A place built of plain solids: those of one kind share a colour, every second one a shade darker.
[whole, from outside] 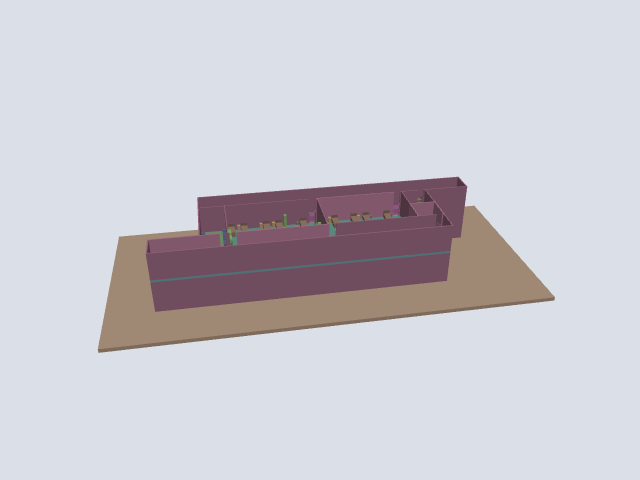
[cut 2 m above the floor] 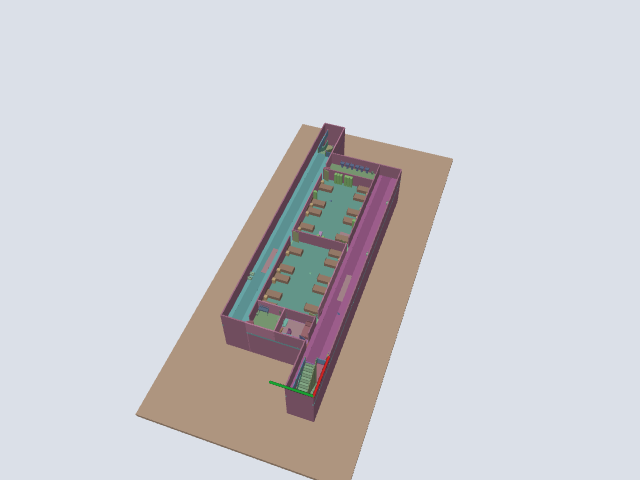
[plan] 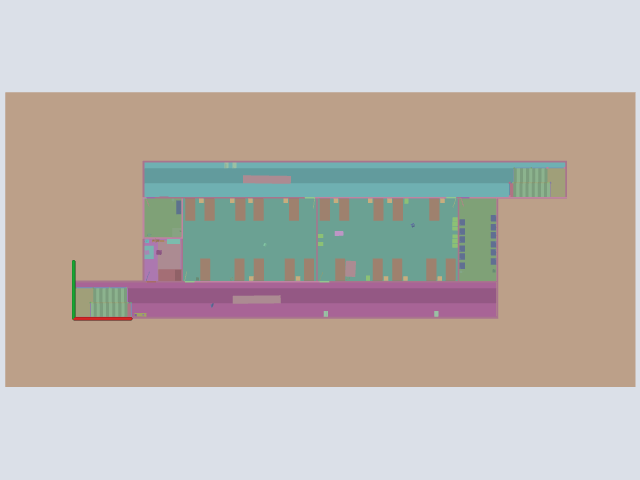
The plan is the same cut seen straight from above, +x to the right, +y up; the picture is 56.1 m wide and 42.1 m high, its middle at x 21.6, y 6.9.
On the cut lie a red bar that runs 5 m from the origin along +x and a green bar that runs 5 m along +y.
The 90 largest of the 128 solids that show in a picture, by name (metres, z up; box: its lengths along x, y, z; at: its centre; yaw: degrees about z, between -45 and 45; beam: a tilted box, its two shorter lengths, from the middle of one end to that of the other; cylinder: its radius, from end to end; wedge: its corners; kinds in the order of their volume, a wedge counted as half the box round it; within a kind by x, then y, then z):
{
 "under_1": {"box": [55.27, 25.86, 0.5], "at": [21.64, 6.93, -0.33]},
 "stair_1": {"box": [0.56, 1.2, 2.27], "at": [1.74, 0.76, 0.84]},
 "stair_2": {"box": [0.83, 1.2, 2.1], "at": [1.88, 0.76, 0.75]},
 "stair_3": {"box": [1.1, 1.2, 1.92], "at": [2.01, 0.76, 0.66]},
 "stair_4": {"box": [1.37, 1.2, 1.74], "at": [2.15, 0.76, 0.57]},
 "stair_5": {"box": [1.64, 1.2, 1.56], "at": [2.28, 0.76, 0.48]},
 "stair_6": {"box": [1.91, 1.2, 1.38], "at": [2.42, 0.76, 0.39]},
 "stair_7": {"box": [2.18, 1.2, 1.2], "at": [2.55, 0.76, 0.3]},
 "stair_8": {"box": [2.45, 1.2, 1.02], "at": [2.69, 0.76, 0.21]},
 "stair_9": {"box": [2.72, 1.2, 0.84], "at": [2.82, 0.76, 0.12]},
 "stair_10": {"box": [2.99, 1.2, 0.66], "at": [2.96, 0.76, 0.03]},
 "stair_11": {"box": [3.26, 1.2, 0.48], "at": [3.09, 0.76, -0.06]},
 "stair_12": {"box": [2.99, 1.2, 2.81], "at": [3.2, 2.07, 1.11]},
 "stair_13": {"box": [2.72, 1.2, 2.99], "at": [3.34, 2.07, 1.2]},
 "stair_14": {"box": [2.45, 1.2, 3.17], "at": [3.47, 2.07, 1.29]},
 "stair_15": {"box": [2.18, 1.2, 3.35], "at": [3.61, 2.07, 1.38]},
 "stair_16": {"box": [1.91, 1.2, 3.53], "at": [3.74, 2.07, 1.47]},
 "stair_17": {"box": [1.64, 1.2, 3.71], "at": [3.88, 2.07, 1.56]},
 "stair_18": {"box": [1.37, 1.2, 3.89], "at": [4.01, 2.07, 1.65]},
 "stair_19": {"box": [1.1, 1.2, 4.07], "at": [4.15, 2.07, 1.73]},
 "stair_20": {"box": [0.83, 1.2, 4.25], "at": [4.28, 2.07, 1.82]},
 "stair_21": {"box": [0.56, 1.2, 4.43], "at": [4.42, 2.07, 1.91]},
 "stair_22": {"box": [0.29, 1.2, 4.61], "at": [4.55, 2.07, 2.0]},
 "stair_23": {"box": [0.29, 1.2, 4.61], "at": [38.72, 12.59, 2.0]},
 "stair_24": {"box": [0.56, 1.2, 4.43], "at": [38.85, 12.59, 1.91]},
 "stair_25": {"box": [0.83, 1.2, 4.25], "at": [38.99, 12.59, 1.82]},
 "stair_26": {"box": [1.1, 1.2, 4.07], "at": [39.12, 12.59, 1.73]},
 "stair_27": {"box": [1.37, 1.2, 3.89], "at": [39.26, 12.59, 1.65]},
 "stair_28": {"box": [1.64, 1.2, 3.71], "at": [39.39, 12.59, 1.56]},
 "stair_29": {"box": [1.91, 1.2, 3.53], "at": [39.53, 12.59, 1.47]},
 "stair_30": {"box": [2.18, 1.2, 3.35], "at": [39.66, 12.59, 1.38]},
 "stair_31": {"box": [2.45, 1.2, 3.17], "at": [39.8, 12.59, 1.29]},
 "stair_32": {"box": [2.72, 1.2, 2.99], "at": [39.93, 12.59, 1.2]},
 "stair_33": {"box": [2.99, 1.2, 2.81], "at": [40.07, 12.59, 1.11]},
 "stair_34": {"box": [3.26, 1.2, 0.48], "at": [40.18, 11.28, -0.06]},
 "stair_35": {"box": [2.99, 1.2, 0.66], "at": [40.31, 11.28, 0.03]},
 "stair_36": {"box": [2.72, 1.2, 0.84], "at": [40.45, 11.28, 0.12]},
 "stair_37": {"box": [2.45, 1.2, 1.02], "at": [40.58, 11.28, 0.21]},
 "stair_38": {"box": [2.18, 1.2, 1.2], "at": [40.72, 11.28, 0.3]},
 "stair_39": {"box": [1.91, 1.2, 1.38], "at": [40.85, 11.28, 0.39]},
 "stair_40": {"box": [1.64, 1.2, 1.56], "at": [40.99, 11.28, 0.48]},
 "stair_41": {"box": [1.37, 1.2, 1.74], "at": [41.12, 11.28, 0.57]},
 "stair_42": {"box": [1.1, 1.2, 1.92], "at": [41.26, 11.28, 0.66]},
 "stair_43": {"box": [0.83, 1.2, 2.1], "at": [41.39, 11.28, 0.75]},
 "stair_44": {"box": [0.56, 1.2, 2.27], "at": [41.53, 11.28, 0.84]},
 "wall_1": {"box": [0.16, 3.02, 8.46], "at": [0.08, 1.67, 3.93]},
 "wall_2": {"box": [6.2, 0.031, 8.46], "at": [3.1, 3.33, 3.93]},
 "wall_3": {"box": [6.35, 0.13, 8.46], "at": [3.17, 3.25, 3.93]},
 "wall_4": {"box": [0.16, 3.67, 3.67], "at": [6.12, 5.17, 6.32]},
 "wall_5": {"box": [0.16, 7.21, 4.49], "at": [6.12, 6.95, 1.94]},
 "wall_6": {"box": [0.16, 3.41, 3.67], "at": [6.12, 8.84, 6.32]},
 "wall_7": {"box": [0.16, 3.02, 8.46], "at": [6.12, 12.19, 3.93]},
 "wall_8": {"box": [3.54, 0.13, 3.67], "at": [7.81, 7.07, 6.32]},
 "wall_9": {"box": [2.52, 0.13, 3.67], "at": [8.47, 3.25, 6.32]},
 "wall_10": {"box": [0.13, 3.7, 3.67], "at": [9.52, 5.16, 6.32]},
 "wall_11": {"box": [0.13, 3.41, 3.67], "at": [9.52, 8.84, 6.32]},
 "wall_12": {"box": [13.17, 0.13, 3.67], "at": [13.69, 10.62, 6.32]},
 "wall_13": {"box": [10.97, 0.13, 3.67], "at": [16.07, 3.25, 6.32]},
 "wall_14": {"box": [37.23, 0.16, 8.46], "at": [18.61, 0.08, 3.93]},
 "wall_15": {"box": [0.13, 7.24, 8.46], "at": [21.34, 6.93, 3.93]},
 "wall_16": {"box": [37.23, 0.16, 8.46], "at": [24.66, 13.78, 3.93]},
 "wall_17": {"box": [11.55, 0.13, 3.67], "at": [26.91, 10.62, 6.32]},
 "wall_18": {"box": [14.81, 0.13, 3.67], "at": [29.82, 3.25, 6.32]},
 "wall_19": {"box": [0.13, 7.24, 8.46], "at": [33.76, 6.93, 3.93]},
 "wall_20": {"box": [0.16, 3.02, 8.46], "at": [37.15, 1.67, 3.93]},
 "wall_21": {"box": [0.16, 7.21, 8.46], "at": [37.15, 6.92, 3.93]},
 "wall_22": {"box": [8.55, 0.13, 3.67], "at": [38.99, 10.62, 6.32]},
 "wall_23": {"box": [6.2, 0.031, 8.46], "at": [40.17, 10.54, 3.93]},
 "wall_24": {"box": [0.16, 3.02, 8.46], "at": [43.19, 12.19, 3.93]},
 "floor_1": {"box": [32.37, 2.51, 0.5], "at": [20.89, 1.42, -0.25]},
 "upper_floor_1": {"box": [11.7, 7.24, 0.16], "at": [15.43, 6.93, 4.41]},
 "upper_floor_2": {"box": [12.28, 7.24, 0.16], "at": [27.55, 6.93, 4.41]},
 "stair_landing_1": {"box": [1.3, 1.31, 2.63], "at": [0.81, 0.81, 1.02]},
 "stair_landing_2": {"box": [1.57, 1.2, 2.63], "at": [0.94, 2.07, 1.02]},
 "stair_landing_3": {"box": [1.57, 1.2, 2.63], "at": [42.33, 12.59, 1.02]},
 "stair_landing_4": {"box": [1.3, 1.31, 2.63], "at": [42.46, 11.33, 1.02]},
 "upper_floor_uvn_1": {"box": [32.07, 1.2, 0.16], "at": [22.23, 11.28, 4.41]},
 "upper_floor_uvn_2": {"box": [32.37, 1.31, 0.16], "at": [22.39, 12.54, 4.41]},
 "upper_floor_uvn_3": {"box": [36.91, 0.51, 0.16], "at": [24.66, 13.45, 4.41]},
 "upper_floor_uvs_1": {"box": [36.91, 0.51, 0.16], "at": [18.61, 2.92, 4.41]},
 "upper_floor_uvs_2": {"box": [32.37, 1.31, 0.16], "at": [20.89, 2.02, 4.41]},
 "upper_floor_uvs_3": {"box": [32.07, 1.2, 0.16], "at": [21.04, 0.76, 4.41]},
 "upper_floor_uab_1": {"box": [3.25, 3.41, 0.16], "at": [7.83, 8.84, 4.41]},
 "upper_floor_uab_2": {"box": [3.25, 7.24, 0.16], "at": [35.45, 6.93, 4.41]},
 "wall_band_1": {"box": [37.23, 0.16, 0.31], "at": [18.61, 0.08, 4.33]},
 "wall_band_2": {"box": [37.23, 0.16, 0.31], "at": [24.66, 13.78, 4.33]},
 "iron_single_1": {"box": [0.89, 1.96, 0.53], "at": [11.54, 4.3, 4.75]},
 "iron_single_2": {"box": [0.89, 1.96, 0.53], "at": [14.54, 4.3, 4.75]},
 "iron_single_3": {"box": [0.89, 1.96, 0.53], "at": [16.24, 4.3, 4.75]},
 "upper_floor_usgt_1": {"box": [3.25, 3.7, 0.16], "at": [7.83, 5.16, 4.41]}
}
